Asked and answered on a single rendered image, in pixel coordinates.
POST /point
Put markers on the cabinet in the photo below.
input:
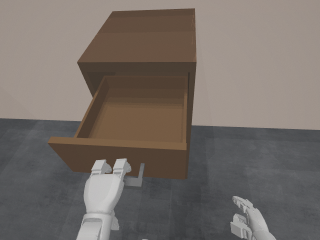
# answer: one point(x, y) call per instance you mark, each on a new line
point(160, 42)

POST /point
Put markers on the robot right forearm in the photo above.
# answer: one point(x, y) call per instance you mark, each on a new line
point(262, 235)

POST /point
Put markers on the robot left forearm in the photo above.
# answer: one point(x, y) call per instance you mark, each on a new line
point(95, 226)

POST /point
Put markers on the handle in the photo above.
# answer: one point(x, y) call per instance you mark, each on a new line
point(134, 183)

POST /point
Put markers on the robot right hand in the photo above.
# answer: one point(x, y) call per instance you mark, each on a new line
point(254, 221)

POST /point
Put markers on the robot left hand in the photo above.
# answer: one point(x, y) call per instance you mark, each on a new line
point(103, 191)

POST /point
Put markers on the drawer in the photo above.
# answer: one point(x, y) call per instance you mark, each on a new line
point(139, 118)

